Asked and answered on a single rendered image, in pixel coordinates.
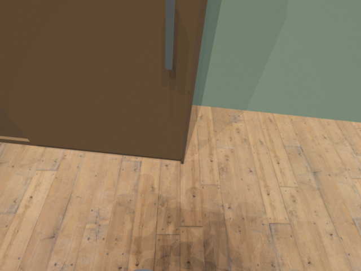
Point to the wardrobe door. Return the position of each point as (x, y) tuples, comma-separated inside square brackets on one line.
[(90, 74), (7, 127)]

